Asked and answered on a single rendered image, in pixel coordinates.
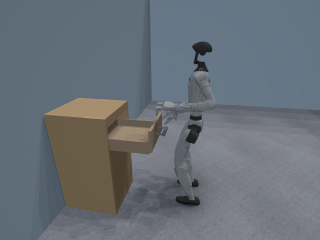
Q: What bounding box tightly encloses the humanoid robot head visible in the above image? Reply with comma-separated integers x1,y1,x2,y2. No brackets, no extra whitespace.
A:
192,41,212,72

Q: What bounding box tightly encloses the handle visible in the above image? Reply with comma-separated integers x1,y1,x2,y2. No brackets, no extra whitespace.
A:
156,126,168,137

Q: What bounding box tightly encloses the cabinet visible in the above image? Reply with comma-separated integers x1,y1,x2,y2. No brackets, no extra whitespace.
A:
44,98,133,215

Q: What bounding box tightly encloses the left robot hand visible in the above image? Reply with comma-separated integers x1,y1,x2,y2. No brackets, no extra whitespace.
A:
155,101,177,121

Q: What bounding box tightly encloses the robot right shin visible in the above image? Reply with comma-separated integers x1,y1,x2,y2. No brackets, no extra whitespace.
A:
183,155,194,182

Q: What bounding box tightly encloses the right robot hand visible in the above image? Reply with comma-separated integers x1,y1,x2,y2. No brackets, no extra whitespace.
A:
162,111,178,125

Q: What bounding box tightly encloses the drawer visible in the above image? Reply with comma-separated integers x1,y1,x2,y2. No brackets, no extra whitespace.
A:
107,112,162,155

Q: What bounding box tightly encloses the robot left upper arm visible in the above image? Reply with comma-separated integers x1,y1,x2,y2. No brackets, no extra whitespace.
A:
194,71,216,110

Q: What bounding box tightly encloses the robot left forearm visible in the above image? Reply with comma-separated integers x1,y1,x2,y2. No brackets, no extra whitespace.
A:
175,100,214,113

